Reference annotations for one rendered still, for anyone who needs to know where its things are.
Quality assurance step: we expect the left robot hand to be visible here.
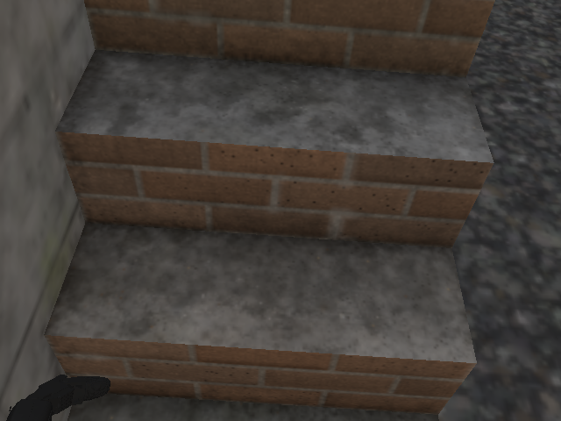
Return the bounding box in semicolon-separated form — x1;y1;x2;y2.
6;375;110;421

